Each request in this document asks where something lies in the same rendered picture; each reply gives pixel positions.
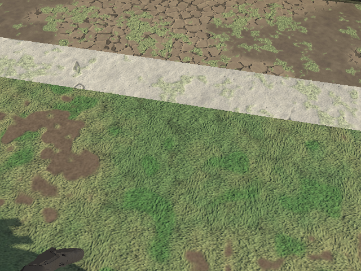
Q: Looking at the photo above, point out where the left robot hand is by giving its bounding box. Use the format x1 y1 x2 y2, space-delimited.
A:
21 247 84 271

